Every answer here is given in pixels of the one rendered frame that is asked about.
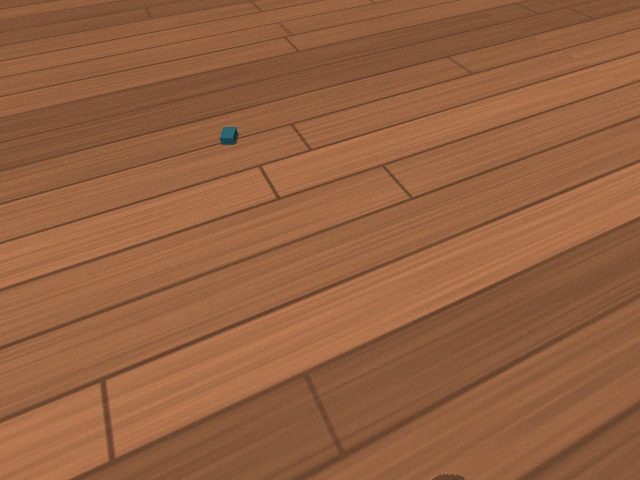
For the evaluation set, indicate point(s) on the small box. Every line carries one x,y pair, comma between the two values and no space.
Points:
228,136

